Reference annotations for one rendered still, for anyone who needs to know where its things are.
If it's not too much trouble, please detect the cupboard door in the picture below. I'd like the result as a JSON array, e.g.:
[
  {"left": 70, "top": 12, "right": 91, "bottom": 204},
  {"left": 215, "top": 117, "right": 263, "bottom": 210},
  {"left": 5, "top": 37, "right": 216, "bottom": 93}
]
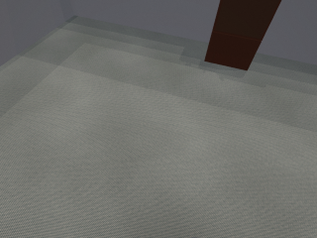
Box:
[{"left": 215, "top": 0, "right": 279, "bottom": 39}]

